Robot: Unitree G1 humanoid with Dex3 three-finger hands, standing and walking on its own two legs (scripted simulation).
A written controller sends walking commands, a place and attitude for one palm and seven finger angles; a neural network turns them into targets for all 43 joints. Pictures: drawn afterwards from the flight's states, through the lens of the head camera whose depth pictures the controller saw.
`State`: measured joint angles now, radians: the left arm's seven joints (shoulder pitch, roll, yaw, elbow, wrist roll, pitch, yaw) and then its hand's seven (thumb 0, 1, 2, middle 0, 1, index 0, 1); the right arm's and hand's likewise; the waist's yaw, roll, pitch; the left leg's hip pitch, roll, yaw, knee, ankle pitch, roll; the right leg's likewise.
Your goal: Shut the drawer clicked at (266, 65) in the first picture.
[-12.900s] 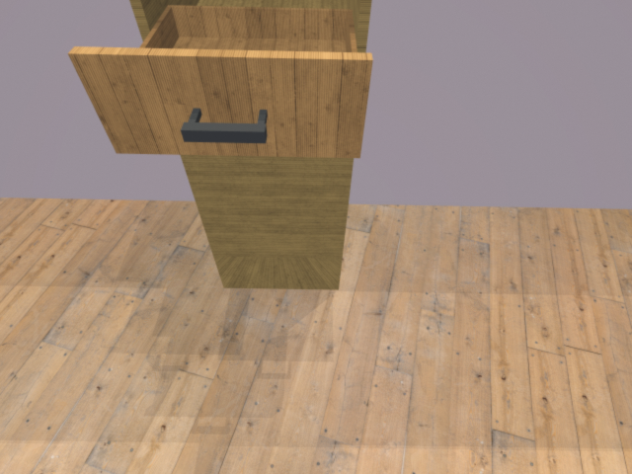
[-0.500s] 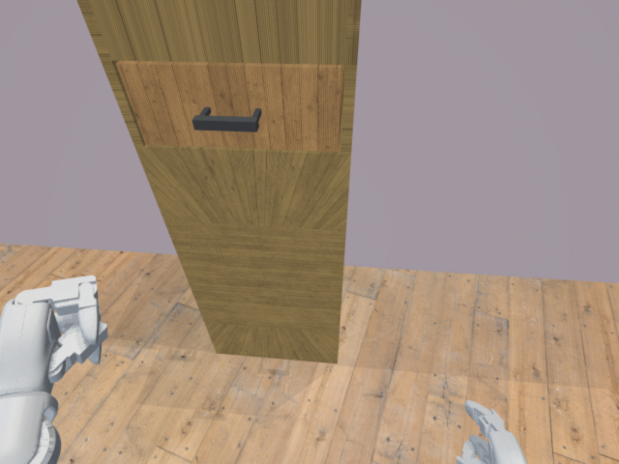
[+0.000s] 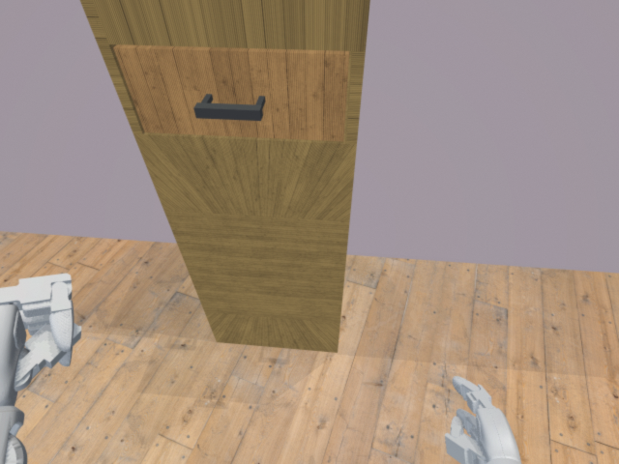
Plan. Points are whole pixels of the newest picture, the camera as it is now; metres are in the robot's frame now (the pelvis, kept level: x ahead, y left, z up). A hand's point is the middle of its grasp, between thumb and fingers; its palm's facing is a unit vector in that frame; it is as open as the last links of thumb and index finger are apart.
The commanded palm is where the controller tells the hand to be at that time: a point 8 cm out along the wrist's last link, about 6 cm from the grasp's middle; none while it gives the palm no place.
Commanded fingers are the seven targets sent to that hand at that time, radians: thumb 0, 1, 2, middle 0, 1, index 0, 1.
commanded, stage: step back with the hand held close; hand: left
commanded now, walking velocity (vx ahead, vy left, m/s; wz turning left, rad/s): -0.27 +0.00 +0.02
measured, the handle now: (231, 106) +0.62 +0.20 +0.17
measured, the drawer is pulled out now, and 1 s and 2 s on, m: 0.00 0.00 0.00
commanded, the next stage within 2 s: stop stepping back and stand still in 0.82 s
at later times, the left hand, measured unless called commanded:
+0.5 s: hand (3, 445) +0.09 +0.25 +0.16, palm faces +0.38 -0.80 -0.47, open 3.2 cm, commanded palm +0.04 +0.29 +0.17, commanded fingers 0.00 0.90 0.90 -1.40 -1.60 -1.40 -1.60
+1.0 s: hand out of the picture -0.09 +0.27 +0.17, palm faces +0.49 -0.76 -0.43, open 3.2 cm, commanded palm -0.13 +0.31 +0.17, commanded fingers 0.00 0.90 0.90 -1.40 -1.60 -1.40 -1.60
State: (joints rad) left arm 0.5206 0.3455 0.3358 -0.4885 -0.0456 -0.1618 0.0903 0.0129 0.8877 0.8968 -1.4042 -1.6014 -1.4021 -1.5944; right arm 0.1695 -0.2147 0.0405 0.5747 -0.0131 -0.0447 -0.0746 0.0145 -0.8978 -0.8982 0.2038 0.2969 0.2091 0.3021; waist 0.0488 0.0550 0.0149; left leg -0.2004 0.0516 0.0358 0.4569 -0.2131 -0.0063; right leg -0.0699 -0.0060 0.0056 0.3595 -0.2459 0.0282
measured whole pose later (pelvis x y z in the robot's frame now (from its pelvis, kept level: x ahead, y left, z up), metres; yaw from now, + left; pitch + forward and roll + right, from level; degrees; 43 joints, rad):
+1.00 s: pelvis -0.24 +0.02 -0.02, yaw +5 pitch -2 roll -2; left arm 0.61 0.39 0.37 -0.60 -0.04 -0.28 0.14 0.01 0.88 0.90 -1.41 -1.60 -1.41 -1.59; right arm 0.21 -0.19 -0.02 0.68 -0.01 -0.10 -0.05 0.02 -0.90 -0.90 0.20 0.30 0.21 0.30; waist 0.05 0.02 0.00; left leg -0.65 0.00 0.00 1.00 -0.34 -0.04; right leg -0.24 0.05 -0.03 0.66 -0.38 -0.04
